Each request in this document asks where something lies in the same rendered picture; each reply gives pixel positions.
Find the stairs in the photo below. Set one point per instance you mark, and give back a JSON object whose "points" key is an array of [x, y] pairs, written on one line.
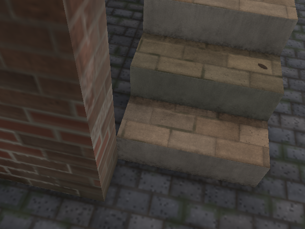
{"points": [[205, 79]]}

